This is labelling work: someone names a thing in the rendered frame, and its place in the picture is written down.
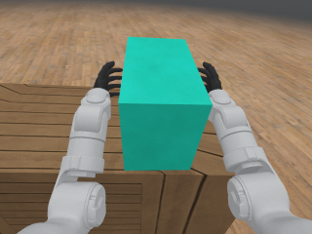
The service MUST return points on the robot right upper arm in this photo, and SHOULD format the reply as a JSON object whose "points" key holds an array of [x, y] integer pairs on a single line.
{"points": [[261, 201]]}

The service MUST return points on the right robot hand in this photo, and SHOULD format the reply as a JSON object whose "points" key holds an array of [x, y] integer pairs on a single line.
{"points": [[212, 80]]}

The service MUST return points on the robot right forearm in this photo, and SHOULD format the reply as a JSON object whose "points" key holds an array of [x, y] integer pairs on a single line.
{"points": [[241, 154]]}

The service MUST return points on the robot left upper arm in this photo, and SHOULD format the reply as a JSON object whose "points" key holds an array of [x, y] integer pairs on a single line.
{"points": [[76, 207]]}

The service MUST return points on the pedestal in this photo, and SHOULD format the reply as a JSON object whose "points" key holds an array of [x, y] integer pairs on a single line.
{"points": [[35, 127]]}

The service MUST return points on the carton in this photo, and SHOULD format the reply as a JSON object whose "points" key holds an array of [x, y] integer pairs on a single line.
{"points": [[163, 105]]}

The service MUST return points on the robot left forearm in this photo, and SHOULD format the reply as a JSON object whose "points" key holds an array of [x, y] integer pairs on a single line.
{"points": [[84, 157]]}

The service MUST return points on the left robot hand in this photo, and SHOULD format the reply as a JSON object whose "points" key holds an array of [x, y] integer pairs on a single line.
{"points": [[103, 78]]}

